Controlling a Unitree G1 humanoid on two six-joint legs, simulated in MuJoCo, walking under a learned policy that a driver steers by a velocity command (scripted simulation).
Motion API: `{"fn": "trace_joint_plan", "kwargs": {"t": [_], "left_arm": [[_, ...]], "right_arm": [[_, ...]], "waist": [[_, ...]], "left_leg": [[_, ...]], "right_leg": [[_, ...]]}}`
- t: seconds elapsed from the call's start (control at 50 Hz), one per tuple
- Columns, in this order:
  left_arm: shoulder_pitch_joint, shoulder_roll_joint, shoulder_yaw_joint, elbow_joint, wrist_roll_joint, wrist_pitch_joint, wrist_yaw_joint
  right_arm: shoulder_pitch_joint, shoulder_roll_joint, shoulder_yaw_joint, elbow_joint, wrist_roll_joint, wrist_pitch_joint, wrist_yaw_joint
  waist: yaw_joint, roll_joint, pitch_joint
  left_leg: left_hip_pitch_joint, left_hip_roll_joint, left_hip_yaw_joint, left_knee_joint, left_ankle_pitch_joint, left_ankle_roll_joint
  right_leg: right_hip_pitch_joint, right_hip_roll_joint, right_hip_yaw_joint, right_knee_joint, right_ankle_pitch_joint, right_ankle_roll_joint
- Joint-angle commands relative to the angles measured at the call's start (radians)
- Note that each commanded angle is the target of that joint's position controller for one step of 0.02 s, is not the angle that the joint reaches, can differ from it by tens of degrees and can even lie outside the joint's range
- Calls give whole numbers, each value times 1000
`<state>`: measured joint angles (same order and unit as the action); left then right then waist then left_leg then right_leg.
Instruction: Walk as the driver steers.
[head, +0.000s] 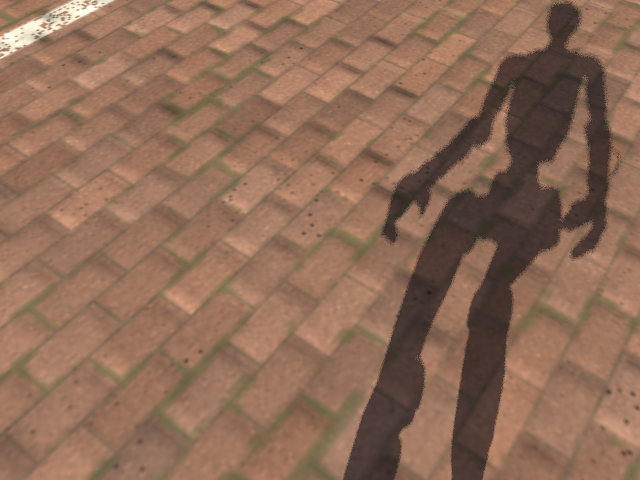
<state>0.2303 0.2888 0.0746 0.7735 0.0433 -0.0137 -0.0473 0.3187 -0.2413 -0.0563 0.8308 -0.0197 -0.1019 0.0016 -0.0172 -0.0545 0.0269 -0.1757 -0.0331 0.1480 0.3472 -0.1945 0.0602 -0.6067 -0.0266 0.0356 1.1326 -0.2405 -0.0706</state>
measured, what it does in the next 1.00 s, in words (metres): walks ahead: right foot, then left foot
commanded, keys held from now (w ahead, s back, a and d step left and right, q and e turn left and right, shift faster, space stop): w+e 0.20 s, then w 0.12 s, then w+q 0.68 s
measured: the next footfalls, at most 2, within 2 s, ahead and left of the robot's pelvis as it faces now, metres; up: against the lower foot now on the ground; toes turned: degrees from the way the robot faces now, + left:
right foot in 0.30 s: +0.30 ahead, -0.13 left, +0.00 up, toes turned -14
left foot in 0.84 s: +0.62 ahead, +0.00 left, +0.00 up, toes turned +6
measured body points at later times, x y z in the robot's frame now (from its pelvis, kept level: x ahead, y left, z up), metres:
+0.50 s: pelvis +0.27 -0.07 +0.00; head +0.30 -0.09 +0.45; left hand +0.39 +0.17 -0.13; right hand +0.27 -0.33 -0.14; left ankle +0.28 +0.09 -0.65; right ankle +0.27 -0.12 -0.74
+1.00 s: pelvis +0.55 -0.05 -0.01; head +0.58 -0.04 +0.44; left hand +0.61 +0.22 -0.14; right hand +0.66 -0.31 -0.14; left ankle +0.58 -0.01 -0.74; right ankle +0.48 -0.19 -0.64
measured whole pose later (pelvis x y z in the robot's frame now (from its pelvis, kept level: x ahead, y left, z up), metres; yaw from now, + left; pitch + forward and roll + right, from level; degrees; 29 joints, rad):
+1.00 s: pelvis +0.55 -0.05 -0.01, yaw +7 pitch +0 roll +0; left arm 0.23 0.23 0.03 0.84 0.03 -0.08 0.00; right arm 0.25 -0.27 -0.07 0.86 -0.01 -0.03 0.01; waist 0.00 -0.01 0.06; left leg -0.29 -0.14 0.05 0.47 -0.19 0.15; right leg -0.44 -0.05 0.00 1.24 -0.32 -0.01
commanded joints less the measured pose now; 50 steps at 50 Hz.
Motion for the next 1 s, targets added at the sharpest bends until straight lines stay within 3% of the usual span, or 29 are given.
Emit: {"fn": "trace_joint_plan", "kwargs": {"t": [0.02, 0.12, 0.2, 0.24, 0.26, 0.28, 0.3, 0.32, 0.34, 0.36, 0.38, 0.4, 0.42, 0.44, 0.48, 0.58, 0.66, 0.72, 0.78, 0.82, 0.84, 0.86, 0.88, 0.9, 0.92, 0.94, 0.98, 1.0], "left_arm": [[-19, 1, -9, -72, 0, 2, -16], [-204, -25, -31, -130, -8, -9, -35], [-296, -17, -34, -168, -2, -9, -39], [-269, -12, -30, -162, 7, -10, -29], [-203, 0, -23, -142, 9, -14, -22], [-68, 20, -11, -97, 14, -24, -13], [105, 64, 9, -36, 27, -33, 2], [194, 169, 33, -26, 34, -37, 21], [241, 201, 41, -29, -4, -26, 33], [190, 169, 36, -11, -15, -22, 43], [129, 118, 22, -2, -20, -33, 47], [82, 76, 9, 5, -17, -43, 44], [49, 45, -2, 12, -23, -53, 44], [39, 25, -9, 17, -23, -63, 43], [63, 29, -10, 41, -28, -84, 42], [123, 25, -14, 84, -25, -99, 44], [158, 29, -21, 112, -26, -103, 55], [215, 43, -22, 149, -23, -96, 70], [204, 80, -17, 163, -17, -85, 82], [181, 114, -9, 160, -11, -70, 87], [167, 126, -6, 150, -15, -62, 85], [161, 104, -13, 119, -19, -65, 80], [178, 19, -23, 54, -36, -76, 56], [80, 82, -18, 33, -21, -91, 50], [27, 68, -24, 12, -32, -105, 45], [38, 63, -25, 18, -34, -111, 47], [58, 42, -29, 19, -1, -74, 47], [68, 35, -30, 18, 8, -53, 44]], "right_arm": [[19, -76, -11, -35, 2, -24, 4], [74, -98, -11, -5, 2, -16, 0], [144, -133, -17, 32, 0, 5, -16], [172, -151, -17, 57, -1, 21, -22], [178, -166, -18, 66, -2, 30, -23], [175, -174, -16, 70, 1, 38, -24], [165, -160, -8, 56, 4, 39, -23], [194, -48, 21, -10, 24, 32, -5], [169, -107, 3, -25, 27, 32, -1], [48, -132, -8, -44, 25, 33, -2], [22, -102, 5, -46, 33, 23, 1], [40, -89, 5, -23, 26, 27, 5], [75, -81, 4, -2, 6, 45, 9], [116, -67, 5, 23, -5, 62, 16], [119, -56, -1, 32, -6, 79, 29], [-56, -47, -6, -11, -3, 83, 36], [-183, -25, 10, -50, -9, 75, 47], [-267, -22, 18, -90, -13, 71, 55], [-229, -37, 12, -93, -13, 72, 51], [-86, -70, -6, -57, -16, 70, 42], [49, -101, -24, -16, -24, 61, 36], [187, -193, -56, 11, -33, 60, 21], [126, -279, -81, -10, -11, 72, 15], [116, -266, -80, -12, 16, 79, 17], [64, -220, -69, -12, 16, 79, 8], [32, -164, -54, -6, 13, 77, 6], [-26, -120, -38, -15, 18, 63, 2], [-23, -122, -36, -16, 21, 52, 3]], "waist": [[23, 116, 14], [-17, 123, 46], [-44, 124, 69], [-26, 142, 42], [5, 154, 0], [65, 142, -74], [139, 102, -176], [133, -105, -324], [147, -114, -406], [138, 1, -264], [101, 16, -148], [51, 59, -87], [11, 43, -52], [-6, 19, -49], [-20, 8, -30], [10, -5, 52], [39, -7, 76], [63, 2, 96], [28, -22, 51], [-39, -40, -41], [-104, -14, -118], [-160, 86, -216], [-74, 352, -286], [-106, 160, -262], [-79, 92, -141], [-28, 7, -49], [33, 9, -20], [42, 29, -26]], "left_leg": [[44, 293, -175, -210, 202, 116], [67, 260, -18, -194, 306, 79], [200, 296, 27, -143, 418, 68], [245, 308, 53, -31, 707, 62], [257, 311, 66, 80, 849, 60], [220, 302, 89, 250, 871, 51], [59, 279, 100, 473, 686, 32], [-324, 182, 103, 828, 38, -16], [-487, 43, -38, 1052, -357, -35], [-570, 104, -134, 1057, -237, -22], [-538, 127, -149, 986, -166, -14], [-472, 153, -162, 897, -135, -12], [-408, 158, -172, 848, -123, -18], [-354, 152, -179, 825, -107, -22], [-363, 133, -182, 810, -63, -23], [-518, 125, -188, 665, 128, -28], [-508, 110, -118, 455, 235, -15], [-506, 93, -57, 341, 199, 18], [-393, 22, 5, 289, 66, 76], [-225, -47, 25, 268, -38, 125], [-37, -67, -4, 191, -26, 158], [202, 104, -245, 140, -118, 223], [472, 361, -837, 3, -87, 391], [461, 358, -845, -57, -40, 388], [342, 348, -710, -70, 25, 357], [195, 309, -616, -90, 145, 306], [47, 216, -484, -113, 262, 251], [19, 193, -455, -119, 308, 247]], "right_leg": [[-121, -49, 28, -36, 104, 12], [-58, -38, -73, -327, 262, 4], [-26, -12, -140, -469, 152, -32], [74, 49, -171, -520, 38, -67], [164, 88, -177, -543, -5, -89], [335, 125, -174, -608, 11, -115], [602, 77, -87, -637, 23, -150], [957, -252, 363, -659, -72, -247], [1003, -408, 714, -808, 75, -327], [918, -345, 490, -798, 205, -277], [754, -307, 345, -818, 322, -241], [635, -255, 242, -851, 365, -183], [544, -216, 166, -882, 383, -148], [490, -197, 116, -911, 376, -128], [469, -180, 58, -951, 406, -117], [504, -160, -63, -1013, 388, -87], [564, -168, -142, -1011, 459, -72], [666, -198, -178, -974, 559, -65], [740, -215, -227, -823, 927, -45], [741, -221, -249, -572, 1103, -43], [656, -203, -262, -355, 984, -33], [443, -158, -269, -37, 627, -9], [-8, 101, -183, 343, -260, 51], [-136, 49, 14, 377, -213, 37], [-160, -6, 21, 317, -119, 35], [-106, -42, 10, 207, -72, 40], [7, -74, 13, 88, -66, 68], [33, -74, 5, 56, -68, 81]]}}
